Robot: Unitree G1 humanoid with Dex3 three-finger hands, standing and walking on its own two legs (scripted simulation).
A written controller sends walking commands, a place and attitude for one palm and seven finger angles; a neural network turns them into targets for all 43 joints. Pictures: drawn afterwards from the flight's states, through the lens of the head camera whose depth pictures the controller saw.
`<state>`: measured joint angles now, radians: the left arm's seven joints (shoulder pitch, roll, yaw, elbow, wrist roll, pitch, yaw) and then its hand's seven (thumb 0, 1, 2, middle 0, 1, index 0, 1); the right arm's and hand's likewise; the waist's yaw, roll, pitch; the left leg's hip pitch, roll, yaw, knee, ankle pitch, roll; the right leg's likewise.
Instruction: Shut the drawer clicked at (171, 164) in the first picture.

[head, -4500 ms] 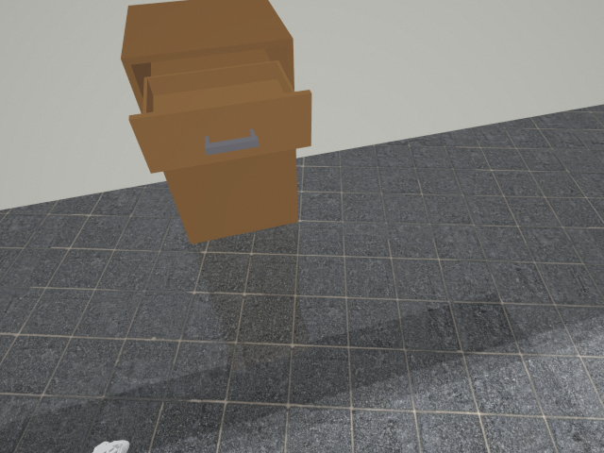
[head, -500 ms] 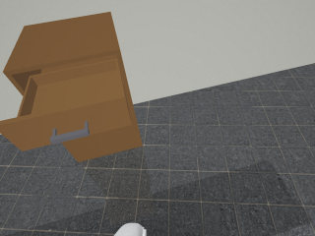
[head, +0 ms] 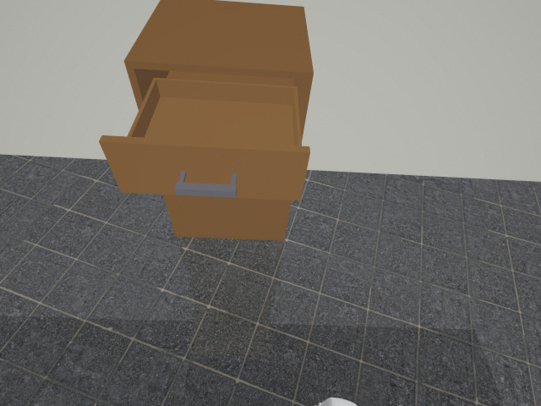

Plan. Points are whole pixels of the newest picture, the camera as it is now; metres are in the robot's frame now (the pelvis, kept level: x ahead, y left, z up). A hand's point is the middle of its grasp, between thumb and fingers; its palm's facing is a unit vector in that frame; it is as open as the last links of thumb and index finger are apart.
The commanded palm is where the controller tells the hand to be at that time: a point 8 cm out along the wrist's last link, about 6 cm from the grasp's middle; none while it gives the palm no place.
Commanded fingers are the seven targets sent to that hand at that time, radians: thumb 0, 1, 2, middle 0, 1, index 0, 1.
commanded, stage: take the last steps up to it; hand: left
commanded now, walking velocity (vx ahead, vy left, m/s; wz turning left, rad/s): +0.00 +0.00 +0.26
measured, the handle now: (207, 183) +0.55 +0.19 -0.07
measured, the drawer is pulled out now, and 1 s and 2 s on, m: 0.28 0.28 0.28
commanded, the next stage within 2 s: come to a stop and stand still in 1.12 s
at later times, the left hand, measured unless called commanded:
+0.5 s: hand out of the picture -0.04 +0.10 -0.16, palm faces +0.18 -0.97 -0.18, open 7.4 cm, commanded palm none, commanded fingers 0.00 0.90 0.90 -0.20 -0.30 -0.20 -0.30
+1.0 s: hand (153, 397) +0.15 +0.21 -0.18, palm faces +0.15 -0.97 -0.17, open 7.4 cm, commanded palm none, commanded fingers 0.00 0.90 0.90 -0.20 -0.30 -0.20 -0.30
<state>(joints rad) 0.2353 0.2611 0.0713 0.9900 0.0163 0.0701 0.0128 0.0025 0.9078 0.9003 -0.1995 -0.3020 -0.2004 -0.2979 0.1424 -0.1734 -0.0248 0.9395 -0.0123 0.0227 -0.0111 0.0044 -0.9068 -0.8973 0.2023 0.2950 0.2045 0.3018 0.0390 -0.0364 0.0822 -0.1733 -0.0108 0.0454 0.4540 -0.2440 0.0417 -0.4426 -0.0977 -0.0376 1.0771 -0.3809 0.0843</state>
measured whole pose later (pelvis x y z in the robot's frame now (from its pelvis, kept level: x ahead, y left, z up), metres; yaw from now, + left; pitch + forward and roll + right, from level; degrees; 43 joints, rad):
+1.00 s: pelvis +0.15 +0.02 +0.00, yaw +4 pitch -1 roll +1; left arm 0.28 0.18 0.07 1.08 0.03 -0.01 0.00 0.00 0.91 0.90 -0.20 -0.30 -0.20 -0.30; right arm 0.22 -0.14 -0.05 1.03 -0.02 -0.09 -0.03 -0.04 -0.96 -0.90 0.20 0.29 0.20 0.30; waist 0.03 -0.06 0.02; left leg -0.11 0.01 0.17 0.38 -0.25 0.03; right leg -0.51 -0.10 -0.06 1.06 -0.27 0.00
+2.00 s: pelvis +0.20 +0.06 -0.02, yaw +2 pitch -1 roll +2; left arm 0.32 0.19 0.03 0.96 0.02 0.05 0.04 0.00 0.91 0.90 -0.20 -0.30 -0.20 -0.30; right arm 0.25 -0.17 -0.01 0.91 -0.03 0.03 -0.01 0.00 -0.92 -0.90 0.20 0.29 0.20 0.30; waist 0.02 0.02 -0.01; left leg -0.24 -0.08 0.13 0.58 -0.33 0.08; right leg -0.29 -0.02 0.01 0.66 -0.36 -0.03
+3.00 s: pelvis +0.23 +0.06 +0.00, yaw +3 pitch -1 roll +0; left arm 0.28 0.16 -0.01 1.07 0.01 0.01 0.04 0.00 0.92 0.90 -0.20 -0.30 -0.20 -0.30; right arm 0.26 -0.16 0.01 1.11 -0.01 -0.03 -0.04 0.00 -0.91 -0.90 0.20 0.29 0.20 0.30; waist 0.00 0.00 0.02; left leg -0.11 -0.04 0.07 0.38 -0.26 0.06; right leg -0.14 0.02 -0.03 0.42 -0.26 -0.04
